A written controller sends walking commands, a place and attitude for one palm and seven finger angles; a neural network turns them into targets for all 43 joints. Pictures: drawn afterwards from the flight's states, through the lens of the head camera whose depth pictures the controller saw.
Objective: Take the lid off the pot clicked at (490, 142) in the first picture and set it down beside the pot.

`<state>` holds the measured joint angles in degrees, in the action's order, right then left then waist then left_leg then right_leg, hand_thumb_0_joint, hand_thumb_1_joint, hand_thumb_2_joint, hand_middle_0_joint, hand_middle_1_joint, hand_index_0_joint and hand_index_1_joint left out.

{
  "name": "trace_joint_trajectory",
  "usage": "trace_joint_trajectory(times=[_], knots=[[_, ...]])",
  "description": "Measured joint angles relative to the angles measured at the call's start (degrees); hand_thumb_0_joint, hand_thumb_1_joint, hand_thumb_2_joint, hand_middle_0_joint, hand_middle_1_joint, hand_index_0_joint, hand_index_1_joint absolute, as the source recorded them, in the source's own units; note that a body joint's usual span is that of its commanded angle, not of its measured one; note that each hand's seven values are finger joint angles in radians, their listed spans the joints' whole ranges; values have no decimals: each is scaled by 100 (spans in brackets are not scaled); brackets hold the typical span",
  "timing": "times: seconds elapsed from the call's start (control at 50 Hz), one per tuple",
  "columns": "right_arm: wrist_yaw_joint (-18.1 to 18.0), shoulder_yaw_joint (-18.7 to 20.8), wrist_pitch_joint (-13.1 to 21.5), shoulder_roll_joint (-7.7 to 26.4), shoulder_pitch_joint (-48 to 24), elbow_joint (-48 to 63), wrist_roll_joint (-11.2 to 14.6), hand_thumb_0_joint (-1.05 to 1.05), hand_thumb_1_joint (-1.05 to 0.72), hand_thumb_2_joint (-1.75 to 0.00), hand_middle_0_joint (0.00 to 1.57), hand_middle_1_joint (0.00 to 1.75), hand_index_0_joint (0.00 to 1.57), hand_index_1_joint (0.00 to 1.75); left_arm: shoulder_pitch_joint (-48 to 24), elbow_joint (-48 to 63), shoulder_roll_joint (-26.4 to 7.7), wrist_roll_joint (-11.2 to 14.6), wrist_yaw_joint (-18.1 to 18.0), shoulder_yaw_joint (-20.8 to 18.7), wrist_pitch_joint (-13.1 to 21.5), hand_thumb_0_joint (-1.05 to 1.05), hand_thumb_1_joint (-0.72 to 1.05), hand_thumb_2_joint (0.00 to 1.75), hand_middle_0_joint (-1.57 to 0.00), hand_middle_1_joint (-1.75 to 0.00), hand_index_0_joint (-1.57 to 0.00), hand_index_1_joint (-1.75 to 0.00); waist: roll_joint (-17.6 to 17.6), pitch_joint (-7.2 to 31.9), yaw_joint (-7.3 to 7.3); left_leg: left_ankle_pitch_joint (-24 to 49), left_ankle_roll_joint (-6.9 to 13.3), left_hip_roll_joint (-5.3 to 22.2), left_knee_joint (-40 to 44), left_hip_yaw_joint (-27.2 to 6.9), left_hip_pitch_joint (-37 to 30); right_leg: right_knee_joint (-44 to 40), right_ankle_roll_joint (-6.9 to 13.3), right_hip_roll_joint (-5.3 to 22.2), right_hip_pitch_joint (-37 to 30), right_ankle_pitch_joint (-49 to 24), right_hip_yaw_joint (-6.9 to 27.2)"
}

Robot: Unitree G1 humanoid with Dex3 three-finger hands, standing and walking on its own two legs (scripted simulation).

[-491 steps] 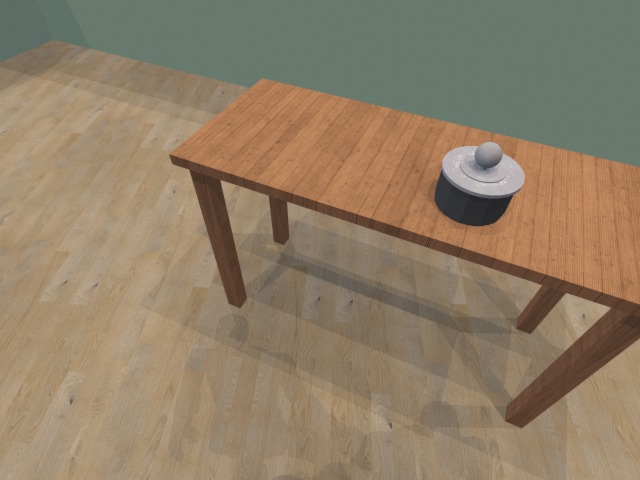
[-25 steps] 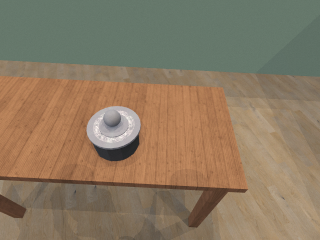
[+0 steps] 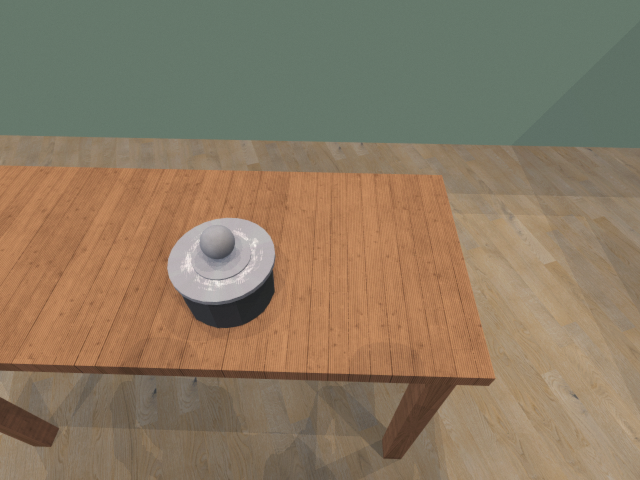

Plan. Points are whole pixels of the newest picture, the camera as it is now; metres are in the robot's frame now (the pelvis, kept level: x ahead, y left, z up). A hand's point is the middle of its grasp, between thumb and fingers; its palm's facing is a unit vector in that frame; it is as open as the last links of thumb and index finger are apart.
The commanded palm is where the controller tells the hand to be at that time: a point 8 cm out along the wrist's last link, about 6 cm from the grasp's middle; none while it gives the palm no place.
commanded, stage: look again from close up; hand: left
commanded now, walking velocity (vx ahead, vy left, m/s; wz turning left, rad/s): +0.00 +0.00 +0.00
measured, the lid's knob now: (217, 242) +0.42 +0.18 +0.04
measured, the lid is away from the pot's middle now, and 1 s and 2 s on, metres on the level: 0.00 0.00 0.00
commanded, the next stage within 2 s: shuffle to correct the standing spot in 0.62 s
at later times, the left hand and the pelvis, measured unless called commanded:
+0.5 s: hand out of the picture +0.06 +0.19 -0.16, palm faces +0.02 -0.97 -0.25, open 7.4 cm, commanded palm none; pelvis +0.01 +0.01 +0.00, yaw +0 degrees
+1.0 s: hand out of the picture +0.02 +0.21 -0.17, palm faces +0.02 -0.96 -0.27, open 7.4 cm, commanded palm none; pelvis -0.02 +0.01 -0.01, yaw +0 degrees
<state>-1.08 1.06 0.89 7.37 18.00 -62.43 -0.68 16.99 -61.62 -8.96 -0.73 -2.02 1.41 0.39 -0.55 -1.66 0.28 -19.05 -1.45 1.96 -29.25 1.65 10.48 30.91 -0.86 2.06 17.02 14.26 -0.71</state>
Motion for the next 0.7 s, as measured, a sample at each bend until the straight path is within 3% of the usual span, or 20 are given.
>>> trace_joint_trajectory(times=[0.24, 0.7], knots=[[7, 64, 28, 356, -442, 209, 3, 1, -91, -89, 20, 30, 20, 29, -330, 173, -15, 13, -63, -100, 57, 1, 91, 89, -20, -30, -20, -30, -164, 81, 2, -66, 54, -68, -16, -24, -44, 36, -59, 71, -53, 87, -14], [19, -41, 4, 263, -391, -49, 20, 0, -91, -89, 20, 30, 20, 29, -298, 225, -38, -13, -60, -106, 17, 0, 91, 89, -20, -30, -20, -30, -78, -79, -6, 47, 47, -90, 259, 0, -242, -124, -67, 86, -192, 32, 4]])
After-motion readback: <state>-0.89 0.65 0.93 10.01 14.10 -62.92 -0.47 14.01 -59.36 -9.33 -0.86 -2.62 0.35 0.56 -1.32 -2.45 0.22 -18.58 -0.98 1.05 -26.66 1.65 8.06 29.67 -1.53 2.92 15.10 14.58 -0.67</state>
